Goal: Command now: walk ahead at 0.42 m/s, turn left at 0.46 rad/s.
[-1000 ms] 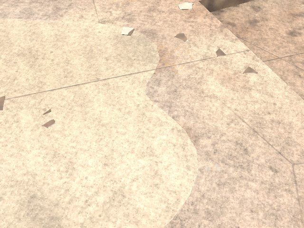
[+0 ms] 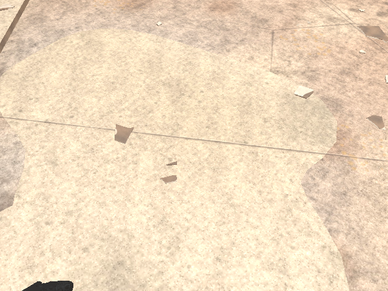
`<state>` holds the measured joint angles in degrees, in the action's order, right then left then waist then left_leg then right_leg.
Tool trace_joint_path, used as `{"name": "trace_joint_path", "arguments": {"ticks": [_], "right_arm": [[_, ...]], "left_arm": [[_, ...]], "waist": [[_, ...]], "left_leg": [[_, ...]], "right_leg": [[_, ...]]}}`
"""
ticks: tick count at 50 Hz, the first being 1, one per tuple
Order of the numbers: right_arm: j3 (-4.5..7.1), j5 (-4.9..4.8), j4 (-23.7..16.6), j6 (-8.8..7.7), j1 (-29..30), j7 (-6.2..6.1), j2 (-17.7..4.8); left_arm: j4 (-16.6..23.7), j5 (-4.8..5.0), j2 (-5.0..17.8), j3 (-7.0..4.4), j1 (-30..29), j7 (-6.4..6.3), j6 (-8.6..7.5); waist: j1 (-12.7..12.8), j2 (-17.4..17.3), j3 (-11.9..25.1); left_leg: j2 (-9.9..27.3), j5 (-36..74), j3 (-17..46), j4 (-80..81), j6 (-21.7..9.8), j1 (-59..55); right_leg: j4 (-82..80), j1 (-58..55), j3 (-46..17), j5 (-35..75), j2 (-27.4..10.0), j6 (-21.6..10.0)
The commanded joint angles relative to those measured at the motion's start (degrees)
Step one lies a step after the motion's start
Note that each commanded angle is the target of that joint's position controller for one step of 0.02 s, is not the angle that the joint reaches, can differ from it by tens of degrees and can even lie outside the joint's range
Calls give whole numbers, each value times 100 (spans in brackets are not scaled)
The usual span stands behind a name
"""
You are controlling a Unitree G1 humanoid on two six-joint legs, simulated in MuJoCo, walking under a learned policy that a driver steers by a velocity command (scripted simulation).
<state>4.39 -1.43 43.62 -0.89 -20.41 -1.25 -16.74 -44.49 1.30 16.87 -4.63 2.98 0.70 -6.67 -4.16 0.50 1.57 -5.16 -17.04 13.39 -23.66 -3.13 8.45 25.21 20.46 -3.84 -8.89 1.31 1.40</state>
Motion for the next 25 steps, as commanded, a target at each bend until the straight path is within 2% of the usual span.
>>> {"name": "trace_joint_path", "arguments": {"ticks": [1, 2, 3, 4, 5, 6, 8, 11, 14, 17, 20, 21, 22, 23, 24, 25], "right_arm": [[43, 49, -402, -83, 286, 0, -384], [-90, 134, -459, -117, 229, 11, 39], [-53, -65, -727, -201, 51, -4, -145], [67, -103, -578, -249, 109, -12, -716], [104, -64, -529, -265, 355, 15, -821], [89, -7, -482, -275, 424, 35, -715], [67, 60, -577, -328, 677, 112, -569], [-31, 112, -746, -351, 1047, 161, -302], [-148, 103, -949, -390, 1591, 207, -64], [-161, 42, -1073, -403, 1992, 282, -94], [-105, 7, -1195, -401, 2149, 343, -276], [-66, 12, -1183, -403, 2033, 351, -372], [6, 34, -1102, -400, 1684, 338, -506], [132, 50, -865, -380, 921, 301, -715], [248, 73, -643, -350, -63, 236, -998], [371, 185, -544, -325, -625, 215, -1651]], "left_arm": [[124, -75, 720, -202, 704, -44, -163], [-1, -170, 982, -239, 1470, -71, -152], [-236, -225, 1513, -378, 1868, 2, -97], [-126, -95, 1035, -278, 1585, 44, -100], [-75, -62, 708, -183, 1438, 41, -87], [-19, -105, 590, -123, 1283, 39, -66], [-31, -146, 463, -40, 1140, 9, -15], [-133, -92, 591, -48, 1286, -13, -4], [-237, -42, 760, -67, 1485, -41, 50], [-348, 12, 872, -66, 1783, -42, 101], [-453, 62, 938, -72, 1898, -52, 170], [-469, 59, 992, -84, 1888, -63, 202], [-471, 60, 1056, -96, 1840, -78, 234], [-467, 42, 1006, -66, 1838, -92, 264], [-370, -56, 840, 21, 1808, -107, 261], [-188, -121, 124, 255, 2474, -74, 169]], "waist": [[690, -664, 233], [889, 296, 665], [707, 1714, 556], [724, 1039, -69], [747, 795, -413], [663, 556, -418], [560, 552, -479], [638, 584, -472], [795, 512, -471], [913, 529, -494], [777, 559, -565], [649, 573, -483], [394, 572, -245], [-5, 474, 226], [-446, 254, 906], [-231, -1316, 1904]], "left_leg": [[883, -524, 1077, -284, -527, 1006], [285, -1170, 255, -2078, -189, 1769], [-69, -1771, -233, -3326, -63, 3411], [358, -1474, -148, -3994, -13, 3975], [485, -913, -175, -4183, 1, 4112], [618, -521, -324, -4183, 37, 3994], [914, -39, -557, -3834, 114, 3722], [1027, 471, -1007, -3163, 314, 3520], [969, 1198, -1242, -1958, 373, 3050], [793, 1678, -1391, -1203, 339, 2471], [738, 1492, -1319, -816, 110, 2271], [667, 1340, -1361, -716, 15, 2005], [526, 1267, -1487, -587, -111, 1406], [378, 1307, -1618, -467, -279, 314], [908, 1305, -1106, -654, -530, -1284], [2543, 347, 1568, -385, -1417, -3423]], "right_leg": [[-346, -1766, -208, 12, -505, -342], [-574, -2799, -1352, -608, -1471, -712], [-1171, -3310, -3641, -2280, -2393, -1522], [-1307, -2975, -3607, -2943, -2376, -1574], [-1307, -2731, -2956, -2546, -2056, -1391], [-1352, -2524, -2433, -1960, -1800, -1283], [-1502, -2061, -1731, -898, -1545, -1215], [-1711, -1757, -1058, 270, -1342, -1303], [-1709, -1565, -485, 1026, -1179, -1234], [-1683, -1493, -307, 1117, -1260, -1183], [-1509, -1900, -341, 1486, -1553, -1069], [-1303, -2038, -298, 2009, -1591, -1009], [-822, -2079, -143, 2932, -1527, -922], [108, -1888, 91, 3647, -1296, -794], [1501, -960, 257, 2899, -1057, -602], [3911, 1220, 501, -181, -165, -205]]}}
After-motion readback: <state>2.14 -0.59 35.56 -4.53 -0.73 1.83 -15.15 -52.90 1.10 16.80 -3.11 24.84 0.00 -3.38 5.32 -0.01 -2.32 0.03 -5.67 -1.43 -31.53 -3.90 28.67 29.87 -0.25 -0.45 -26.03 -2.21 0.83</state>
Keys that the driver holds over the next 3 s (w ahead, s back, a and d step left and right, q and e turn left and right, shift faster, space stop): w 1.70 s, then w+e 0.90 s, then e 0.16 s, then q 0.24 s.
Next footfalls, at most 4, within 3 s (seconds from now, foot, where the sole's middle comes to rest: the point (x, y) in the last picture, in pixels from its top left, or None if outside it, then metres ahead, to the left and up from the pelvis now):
0.02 right None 0.10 -0.13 -0.78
0.48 left None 0.38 0.15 -0.78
1.02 right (197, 235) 0.72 -0.05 -0.78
1.54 left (129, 179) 0.99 0.21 -0.78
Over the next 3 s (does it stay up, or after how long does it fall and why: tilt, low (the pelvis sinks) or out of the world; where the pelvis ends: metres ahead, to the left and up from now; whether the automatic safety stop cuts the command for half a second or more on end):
stays up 1.56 0.01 -0.01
